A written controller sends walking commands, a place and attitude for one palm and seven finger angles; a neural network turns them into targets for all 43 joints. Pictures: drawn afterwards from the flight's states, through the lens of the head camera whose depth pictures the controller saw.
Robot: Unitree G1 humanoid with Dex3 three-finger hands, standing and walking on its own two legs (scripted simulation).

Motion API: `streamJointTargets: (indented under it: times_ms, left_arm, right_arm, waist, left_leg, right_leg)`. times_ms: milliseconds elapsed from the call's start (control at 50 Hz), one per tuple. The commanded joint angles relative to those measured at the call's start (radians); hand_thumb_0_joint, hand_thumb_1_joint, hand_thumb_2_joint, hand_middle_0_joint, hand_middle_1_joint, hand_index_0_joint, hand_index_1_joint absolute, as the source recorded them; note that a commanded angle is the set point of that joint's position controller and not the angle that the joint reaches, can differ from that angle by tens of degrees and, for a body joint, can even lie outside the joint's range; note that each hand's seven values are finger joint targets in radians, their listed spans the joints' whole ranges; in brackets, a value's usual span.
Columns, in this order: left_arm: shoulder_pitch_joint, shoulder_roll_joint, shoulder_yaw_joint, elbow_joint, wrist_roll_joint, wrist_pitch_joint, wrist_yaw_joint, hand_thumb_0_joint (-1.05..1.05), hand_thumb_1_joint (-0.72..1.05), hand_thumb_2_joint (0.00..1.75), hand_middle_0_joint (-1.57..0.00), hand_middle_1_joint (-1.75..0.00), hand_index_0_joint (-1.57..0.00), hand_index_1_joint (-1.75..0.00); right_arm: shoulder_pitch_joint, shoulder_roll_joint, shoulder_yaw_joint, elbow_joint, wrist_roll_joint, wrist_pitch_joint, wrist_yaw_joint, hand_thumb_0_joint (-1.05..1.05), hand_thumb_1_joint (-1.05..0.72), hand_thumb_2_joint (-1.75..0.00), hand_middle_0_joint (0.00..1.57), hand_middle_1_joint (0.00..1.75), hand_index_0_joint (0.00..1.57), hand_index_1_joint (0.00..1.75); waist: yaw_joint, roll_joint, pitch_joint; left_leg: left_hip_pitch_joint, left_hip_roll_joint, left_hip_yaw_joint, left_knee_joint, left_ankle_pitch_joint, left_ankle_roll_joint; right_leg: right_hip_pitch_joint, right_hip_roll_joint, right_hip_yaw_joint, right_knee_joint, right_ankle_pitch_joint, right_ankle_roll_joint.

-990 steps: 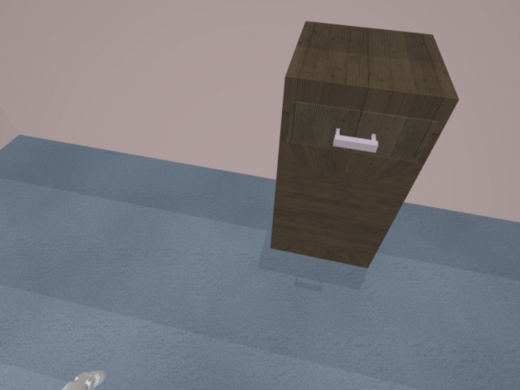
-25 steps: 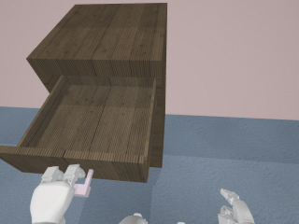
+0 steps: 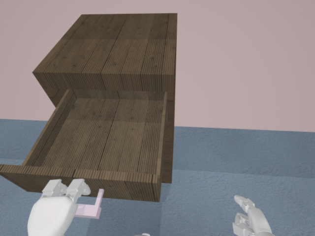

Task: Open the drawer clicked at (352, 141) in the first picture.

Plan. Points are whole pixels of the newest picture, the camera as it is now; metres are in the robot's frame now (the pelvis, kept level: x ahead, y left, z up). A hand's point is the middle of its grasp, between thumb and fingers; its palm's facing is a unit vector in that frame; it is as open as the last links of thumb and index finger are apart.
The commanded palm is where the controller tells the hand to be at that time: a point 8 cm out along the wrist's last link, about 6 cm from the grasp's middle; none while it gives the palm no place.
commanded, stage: lift the hand off the handle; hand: left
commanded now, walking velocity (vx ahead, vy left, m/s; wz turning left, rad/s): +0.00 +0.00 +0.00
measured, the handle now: (78, 200) +0.20 +0.23 -0.02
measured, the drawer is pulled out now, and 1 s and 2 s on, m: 0.30 0.30 0.30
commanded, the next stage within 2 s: draw the hand back to the body in 1.60 s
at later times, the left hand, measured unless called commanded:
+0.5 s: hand (59, 214) +0.16 +0.23 +0.04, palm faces +0.02 -0.13 -0.99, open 13.7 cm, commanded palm +0.14 +0.23 +0.11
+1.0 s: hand (44, 209) +0.16 +0.24 +0.08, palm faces +0.03 -0.13 -0.99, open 13.8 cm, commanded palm +0.13 +0.24 +0.15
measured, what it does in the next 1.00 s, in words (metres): stands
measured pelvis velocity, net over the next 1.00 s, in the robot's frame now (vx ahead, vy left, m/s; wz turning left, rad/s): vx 0.00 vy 0.01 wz -0.01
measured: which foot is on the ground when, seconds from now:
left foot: down 0.00-1.00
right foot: down 0.00-1.00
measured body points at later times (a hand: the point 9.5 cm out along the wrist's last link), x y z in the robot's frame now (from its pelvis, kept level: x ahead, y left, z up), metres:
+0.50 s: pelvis +0.00 +0.01 +0.01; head +0.01 -0.02 +0.46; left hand +0.15 +0.24 +0.10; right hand +0.21 -0.20 -0.07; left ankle +0.01 +0.08 -0.68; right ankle -0.02 -0.08 -0.68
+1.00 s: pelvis +0.00 +0.01 +0.02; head +0.01 -0.02 +0.47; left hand +0.15 +0.25 +0.14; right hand +0.20 -0.20 -0.06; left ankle +0.01 +0.08 -0.68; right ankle -0.02 -0.08 -0.68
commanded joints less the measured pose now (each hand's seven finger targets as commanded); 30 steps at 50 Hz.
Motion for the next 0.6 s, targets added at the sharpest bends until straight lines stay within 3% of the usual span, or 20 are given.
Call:
streamJointTargets:
  times_ms: [0,40,60,100,120,140,160,240,260,300,320,340,360,400,420,440,460,500,520,580]
  left_arm:
    - [-0.048,0.129,0.110,-0.280,-0.024,0.009,0.052,0.00,-0.50,0.30,-0.30,-1.20,-0.30,-1.20]
    - [-0.024,0.122,0.098,-0.292,-0.023,0.013,0.040,0.00,-0.50,0.30,-0.30,-1.20,-0.30,-1.20]
    - [-0.017,0.088,0.057,-0.300,-0.033,0.015,0.031,0.00,-0.50,0.30,-0.30,-1.20,-0.30,-1.20]
    - [0.013,0.131,0.105,-0.295,-0.033,0.020,0.023,0.00,-0.50,0.30,-0.30,-1.20,-0.30,-1.20]
    - [0.041,0.106,0.077,-0.297,-0.040,0.023,0.016,0.00,-0.50,0.30,-0.30,-1.20,-0.30,-1.20]
    - [0.013,0.136,0.097,-0.320,-0.024,0.022,0.013,0.00,-0.50,0.30,-0.30,-1.20,-0.30,-1.20]
    - [0.029,0.105,0.066,-0.326,-0.026,0.021,0.009,0.00,-0.50,0.30,-0.30,-1.20,-0.30,-1.20]
    - [0.048,0.128,0.083,-0.343,-0.015,0.041,-0.008,0.00,-0.50,0.30,-0.30,-1.20,-0.30,-1.20]
    - [0.031,0.105,0.061,-0.358,-0.023,0.045,-0.012,0.00,-0.50,0.30,-0.30,-1.20,-0.30,-1.20]
    - [0.032,0.127,0.079,-0.368,-0.019,0.059,-0.020,0.00,-0.50,0.30,-0.30,-1.20,-0.30,-1.20]
    - [0.031,0.108,0.064,-0.364,-0.029,0.059,-0.025,0.00,-0.50,0.30,-0.30,-1.20,-0.30,-1.20]
    - [0.029,0.131,0.086,-0.379,-0.024,0.063,-0.030,0.00,-0.50,0.30,-0.30,-1.20,-0.30,-1.20]
    - [0.026,0.114,0.067,-0.384,-0.031,0.065,-0.036,0.00,-0.50,0.30,-0.30,-1.20,-0.30,-1.20]
    - [0.035,0.129,0.078,-0.395,-0.033,0.075,-0.048,0.00,-0.50,0.30,-0.30,-1.20,-0.30,-1.20]
    - [0.033,0.114,0.063,-0.395,-0.050,0.073,-0.054,0.00,-0.50,0.30,-0.30,-1.20,-0.30,-1.20]
    - [0.012,0.151,0.098,-0.404,-0.039,0.074,-0.058,0.00,-0.50,0.30,-0.30,-1.20,-0.30,-1.20]
    - [0.010,0.121,0.067,-0.411,-0.048,0.073,-0.063,0.00,-0.50,0.30,-0.30,-1.20,-0.30,-1.20]
    - [0.013,0.152,0.099,-0.409,-0.044,0.078,-0.071,0.00,-0.50,0.30,-0.30,-1.20,-0.30,-1.20]
    - [0.018,0.126,0.076,-0.417,-0.059,0.075,-0.076,0.00,-0.50,0.30,-0.30,-1.20,-0.30,-1.20]
    - [0.019,0.166,0.118,-0.424,-0.068,0.077,-0.085,0.00,-0.50,0.30,-0.30,-1.20,-0.30,-1.20]
  right_arm:
    - [-0.104,-0.101,-0.036,-0.177,0.006,-0.048,0.005,0.00,-0.90,-0.90,0.20,0.30,0.20,0.30]
    - [-0.103,-0.101,-0.036,-0.183,0.008,-0.049,0.009,0.00,-0.90,-0.90,0.20,0.30,0.20,0.30]
    - [-0.102,-0.096,-0.037,-0.183,0.013,-0.051,0.009,0.00,-0.90,-0.90,0.20,0.30,0.20,0.30]
    - [-0.097,-0.098,-0.030,-0.186,0.014,-0.051,0.012,0.00,-0.90,-0.90,0.20,0.30,0.20,0.30]
    - [-0.106,-0.093,-0.031,-0.192,0.019,-0.050,0.012,0.00,-0.90,-0.90,0.20,0.30,0.20,0.30]
    - [-0.105,-0.097,-0.029,-0.193,0.014,-0.048,0.016,0.00,-0.90,-0.90,0.20,0.30,0.20,0.30]
    - [-0.103,-0.091,-0.028,-0.194,0.018,-0.050,0.017,0.00,-0.90,-0.90,0.20,0.30,0.20,0.30]
    - [-0.103,-0.091,-0.022,-0.211,0.021,-0.045,0.027,0.00,-0.90,-0.90,0.20,0.30,0.20,0.30]
    - [-0.106,-0.089,-0.023,-0.210,0.024,-0.045,0.027,0.00,-0.90,-0.90,0.20,0.30,0.20,0.30]
    - [-0.103,-0.091,-0.019,-0.221,0.021,-0.043,0.029,0.00,-0.90,-0.90,0.20,0.30,0.20,0.30]
    - [-0.107,-0.086,-0.020,-0.218,0.031,-0.043,0.022,0.00,-0.90,-0.90,0.20,0.30,0.20,0.30]
    - [-0.103,-0.089,-0.019,-0.222,0.026,-0.045,0.025,0.00,-0.90,-0.90,0.20,0.30,0.20,0.30]
    - [-0.106,-0.085,-0.019,-0.221,0.030,-0.046,0.023,0.00,-0.90,-0.90,0.20,0.30,0.20,0.30]
    - [-0.104,-0.088,-0.015,-0.231,0.028,-0.044,0.025,0.00,-0.90,-0.90,0.20,0.30,0.20,0.30]
    - [-0.111,-0.083,-0.016,-0.229,0.038,-0.044,0.018,0.00,-0.90,-0.90,0.20,0.30,0.20,0.30]
    - [-0.105,-0.087,-0.015,-0.228,0.031,-0.044,0.018,0.00,-0.90,-0.90,0.20,0.30,0.20,0.30]
    - [-0.111,-0.083,-0.013,-0.228,0.035,-0.047,0.016,0.00,-0.90,-0.90,0.20,0.30,0.20,0.30]
    - [-0.104,-0.087,-0.011,-0.232,0.031,-0.047,0.017,0.00,-0.90,-0.90,0.20,0.30,0.20,0.30]
    - [-0.112,-0.082,-0.013,-0.229,0.039,-0.048,0.012,0.00,-0.90,-0.90,0.20,0.30,0.20,0.30]
    - [-0.112,-0.086,-0.011,-0.232,0.040,-0.051,0.008,0.00,-0.90,-0.90,0.20,0.30,0.20,0.30]
  waist:
    - [-0.011,-0.004,-0.150]
    - [-0.005,-0.010,-0.141]
    - [-0.015,-0.017,-0.122]
    - [0.000,-0.053,-0.137]
    - [0.000,-0.065,-0.117]
    - [0.005,-0.055,-0.132]
    - [0.001,-0.050,-0.110]
    - [0.015,-0.030,-0.091]
    - [0.005,-0.031,-0.088]
    - [0.013,-0.034,-0.088]
    - [0.005,-0.028,-0.051]
    - [0.018,-0.025,-0.085]
    - [0.009,-0.018,-0.076]
    - [0.019,-0.014,-0.085]
    - [0.007,-0.025,-0.041]
    - [0.019,-0.036,-0.065]
    - [0.007,-0.022,-0.046]
    - [0.018,-0.037,-0.050]
    - [0.010,-0.026,-0.036]
    - [0.017,-0.032,-0.041]
  left_leg:
    - [0.277,0.017,-0.074,-0.121,0.305,-0.013]
    - [0.294,0.025,-0.080,-0.131,0.321,-0.016]
    - [0.296,0.024,-0.081,-0.139,0.320,-0.010]
    - [0.300,0.027,-0.085,-0.144,0.349,-0.015]
    - [0.290,0.027,-0.084,-0.154,0.338,-0.011]
    - [0.302,0.030,-0.082,-0.150,0.337,-0.018]
    - [0.302,0.030,-0.086,-0.159,0.338,-0.017]
    - [0.309,0.036,-0.081,-0.165,0.323,-0.027]
    - [0.309,0.036,-0.083,-0.175,0.312,-0.025]
    - [0.314,0.038,-0.084,-0.173,0.298,-0.029]
    - [0.307,0.041,-0.090,-0.189,0.286,-0.024]
    - [0.319,0.041,-0.083,-0.184,0.289,-0.027]
    - [0.319,0.040,-0.084,-0.192,0.278,-0.025]
    - [0.331,0.043,-0.085,-0.192,0.289,-0.031]
    - [0.310,0.042,-0.089,-0.209,0.251,-0.021]
    - [0.318,0.043,-0.086,-0.205,0.250,-0.026]
    - [0.316,0.039,-0.085,-0.212,0.242,-0.019]
    - [0.325,0.041,-0.087,-0.209,0.248,-0.025]
    - [0.317,0.041,-0.090,-0.224,0.233,-0.017]
    - [0.322,0.041,-0.089,-0.231,0.237,-0.018]
  right_leg:
    - [-0.029,-0.034,0.087,-0.175,0.279,-0.004]
    - [-0.037,-0.033,0.085,-0.181,0.267,-0.005]
    - [-0.018,-0.037,0.071,-0.188,0.282,-0.002]
    - [-0.008,-0.035,0.082,-0.186,0.296,-0.001]
    - [0.013,-0.038,0.066,-0.191,0.300,0.003]
    - [-0.015,-0.035,0.091,-0.193,0.277,-0.002]
    - [-0.003,-0.039,0.069,-0.193,0.274,0.000]
    - [-0.028,-0.035,0.082,-0.204,0.225,-0.005]
    - [-0.012,-0.039,0.069,-0.205,0.224,-0.004]
    - [-0.029,-0.036,0.086,-0.211,0.194,-0.007]
    - [-0.011,-0.039,0.062,-0.214,0.200,-0.004]
    - [-0.018,-0.037,0.078,-0.218,0.189,-0.005]
    - [-0.002,-0.039,0.072,-0.222,0.193,-0.004]
    - [-0.016,-0.036,0.084,-0.223,0.178,-0.007]
    - [0.012,-0.042,0.062,-0.234,0.179,-0.001]
    - [-0.005,-0.038,0.084,-0.238,0.161,-0.004]
    - [0.014,-0.045,0.072,-0.245,0.174,-0.002]
    - [-0.005,-0.039,0.095,-0.251,0.158,-0.006]
    - [0.028,-0.047,0.067,-0.252,0.170,0.000]
    - [0.042,-0.046,0.086,-0.267,0.172,-0.003]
